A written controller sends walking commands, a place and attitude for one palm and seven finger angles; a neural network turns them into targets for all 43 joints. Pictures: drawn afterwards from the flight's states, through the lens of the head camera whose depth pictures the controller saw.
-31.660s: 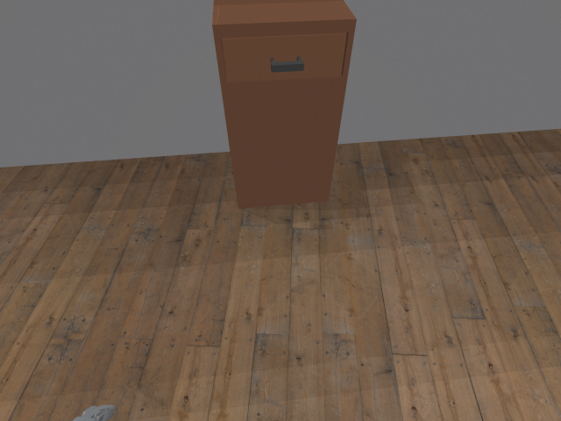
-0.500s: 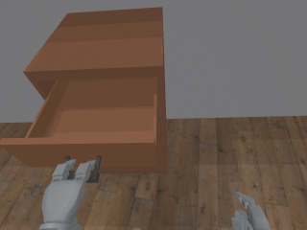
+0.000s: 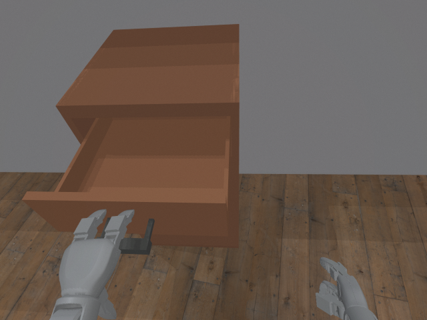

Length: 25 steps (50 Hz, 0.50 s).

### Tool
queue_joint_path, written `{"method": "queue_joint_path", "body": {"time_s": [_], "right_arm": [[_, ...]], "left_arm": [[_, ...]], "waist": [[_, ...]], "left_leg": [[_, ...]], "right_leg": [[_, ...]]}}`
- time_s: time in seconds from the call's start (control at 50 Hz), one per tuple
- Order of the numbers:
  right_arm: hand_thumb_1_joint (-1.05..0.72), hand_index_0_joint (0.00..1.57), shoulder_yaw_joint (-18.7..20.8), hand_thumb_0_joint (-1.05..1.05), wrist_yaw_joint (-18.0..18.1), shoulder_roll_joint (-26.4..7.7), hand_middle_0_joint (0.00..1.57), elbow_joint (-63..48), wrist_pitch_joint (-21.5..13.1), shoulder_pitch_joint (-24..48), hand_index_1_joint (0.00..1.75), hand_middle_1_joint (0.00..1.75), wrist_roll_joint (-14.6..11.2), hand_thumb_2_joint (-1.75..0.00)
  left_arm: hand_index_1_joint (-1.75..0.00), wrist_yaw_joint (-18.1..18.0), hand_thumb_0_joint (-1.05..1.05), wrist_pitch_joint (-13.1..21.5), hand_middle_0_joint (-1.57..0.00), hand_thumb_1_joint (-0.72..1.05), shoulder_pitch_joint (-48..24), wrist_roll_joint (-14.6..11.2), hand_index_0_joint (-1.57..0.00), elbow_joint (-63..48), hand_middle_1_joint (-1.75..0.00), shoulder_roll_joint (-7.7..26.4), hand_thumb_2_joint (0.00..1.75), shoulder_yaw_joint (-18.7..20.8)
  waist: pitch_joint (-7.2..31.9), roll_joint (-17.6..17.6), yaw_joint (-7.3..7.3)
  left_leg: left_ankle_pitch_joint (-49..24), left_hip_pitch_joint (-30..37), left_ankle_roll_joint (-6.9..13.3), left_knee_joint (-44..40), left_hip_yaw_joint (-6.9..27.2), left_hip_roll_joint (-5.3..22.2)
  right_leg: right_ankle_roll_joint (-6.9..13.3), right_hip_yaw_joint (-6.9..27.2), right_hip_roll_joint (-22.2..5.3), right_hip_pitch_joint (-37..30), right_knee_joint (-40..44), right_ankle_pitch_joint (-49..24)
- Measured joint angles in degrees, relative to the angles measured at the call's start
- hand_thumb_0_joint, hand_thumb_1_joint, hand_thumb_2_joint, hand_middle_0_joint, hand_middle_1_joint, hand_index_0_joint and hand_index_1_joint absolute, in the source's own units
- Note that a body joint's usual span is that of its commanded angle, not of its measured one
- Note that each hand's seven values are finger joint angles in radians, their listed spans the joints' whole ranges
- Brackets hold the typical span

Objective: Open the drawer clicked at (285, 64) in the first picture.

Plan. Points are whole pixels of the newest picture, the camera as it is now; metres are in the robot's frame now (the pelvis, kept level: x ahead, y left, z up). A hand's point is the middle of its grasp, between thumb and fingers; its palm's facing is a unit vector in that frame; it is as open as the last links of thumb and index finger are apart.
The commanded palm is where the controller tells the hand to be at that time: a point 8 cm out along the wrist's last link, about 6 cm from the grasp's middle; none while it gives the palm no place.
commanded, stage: lift the hand off the handle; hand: left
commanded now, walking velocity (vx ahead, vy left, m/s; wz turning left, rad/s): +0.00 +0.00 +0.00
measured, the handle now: (126, 234) +0.28 +0.21 +0.00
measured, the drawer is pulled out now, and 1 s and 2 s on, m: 0.24 0.24 0.24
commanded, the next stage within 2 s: draw the hand back to the body in 0.94 s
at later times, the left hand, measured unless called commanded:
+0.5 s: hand (95, 239) +0.23 +0.22 +0.09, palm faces +0.08 -0.17 -0.98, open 16.1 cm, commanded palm +0.20 +0.22 +0.15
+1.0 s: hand (75, 228) +0.22 +0.22 +0.14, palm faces +0.09 -0.18 -0.98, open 16.2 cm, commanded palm +0.19 +0.22 +0.20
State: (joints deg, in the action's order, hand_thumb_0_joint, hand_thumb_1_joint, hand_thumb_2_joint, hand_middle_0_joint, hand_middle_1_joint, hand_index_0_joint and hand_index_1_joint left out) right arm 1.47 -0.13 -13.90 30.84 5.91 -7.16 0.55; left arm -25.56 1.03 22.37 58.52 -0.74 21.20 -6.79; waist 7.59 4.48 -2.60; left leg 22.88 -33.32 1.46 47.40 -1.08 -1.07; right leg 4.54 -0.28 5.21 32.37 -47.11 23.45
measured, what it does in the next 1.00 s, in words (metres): stands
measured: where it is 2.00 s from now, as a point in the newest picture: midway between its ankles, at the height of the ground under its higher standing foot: outside the picture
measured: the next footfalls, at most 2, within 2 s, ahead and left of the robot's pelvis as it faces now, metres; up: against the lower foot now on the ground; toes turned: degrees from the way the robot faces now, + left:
none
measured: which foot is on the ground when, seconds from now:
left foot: down 0.00-1.00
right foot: down 0.00-1.00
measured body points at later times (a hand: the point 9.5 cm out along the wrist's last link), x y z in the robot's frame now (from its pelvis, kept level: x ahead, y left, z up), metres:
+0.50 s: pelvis +0.01 +0.02 +0.02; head +0.01 -0.02 +0.47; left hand +0.22 +0.22 +0.14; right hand +0.23 -0.18 -0.07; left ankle +0.01 +0.11 -0.70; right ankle +0.00 -0.07 -0.70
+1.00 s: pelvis +0.02 +0.03 +0.03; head +0.02 -0.02 +0.48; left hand +0.21 +0.23 +0.19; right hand +0.26 -0.16 -0.05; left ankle +0.01 +0.11 -0.70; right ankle +0.00 -0.07 -0.70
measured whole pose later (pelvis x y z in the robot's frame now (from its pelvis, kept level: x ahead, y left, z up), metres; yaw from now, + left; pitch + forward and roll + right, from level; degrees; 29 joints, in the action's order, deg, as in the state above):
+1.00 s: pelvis +0.02 +0.03 +0.03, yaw +0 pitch +2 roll -1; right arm -1.7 -3.6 -14.3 28.1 8.9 -5.6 -1.6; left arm -4.6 -8.7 24.8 51.2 -28.5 25.1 -6.1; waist 4.2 7.0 -5.9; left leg 18.4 -15.7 3.4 32.6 -1.7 -2.3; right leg 2.3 1.5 3.9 14.1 -30.8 18.2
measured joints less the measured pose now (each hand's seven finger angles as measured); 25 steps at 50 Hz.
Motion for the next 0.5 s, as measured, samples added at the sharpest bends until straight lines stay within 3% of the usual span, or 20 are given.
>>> {"method": "queue_joint_path", "body": {"time_s": [0.16,0.32,0.5], "right_arm": [[-0.90,0.20,0.1,0.01,0.0,-0.4,0.20,0.0,-0.5,0.0,0.30,0.30,-0.1,-0.90],[-0.90,0.20,-0.5,0.01,-0.7,0.3,0.20,-0.3,-0.5,-0.3,0.30,0.30,-0.2,-0.90],[-0.90,0.20,-1.9,0.01,-1.7,0.8,0.20,-0.5,1.0,0.1,0.30,0.30,-1.4,-0.90]], "left_arm": [[-0.38,4.8,-0.01,-1.6,-0.21,-0.49,-0.3,-1.9,-0.31,-3.0,-0.32,-0.1,0.30,-1.1],[-0.36,6.6,-0.01,-2.2,-0.21,-0.49,0.6,-2.5,-0.27,-9.4,-0.32,0.6,0.30,-0.4],[-0.32,12.6,-0.01,-6.8,-0.18,-0.49,-1.2,-4.0,-0.19,-14.2,-0.31,0.1,0.30,-1.7]], "waist": [[-1.1,0.5,-0.79],[-1.7,1.1,-1.73],[-1.9,1.6,-2.29]], "left_leg": [[-1.3,3.7,0.5,-3.3,-0.2,-0.4],[-1.9,6.7,0.9,-5.6,-0.3,-0.6],[-3.2,11.5,1.4,-10.1,-0.7,-1.1]], "right_leg": [[-0.5,0.4,-0.4,-3.8,3.3,-1.3],[-1.0,0.7,-0.6,-6.9,6.0,-2.1],[-1.6,1.5,-1.1,-11.6,10.3,-3.3]]}}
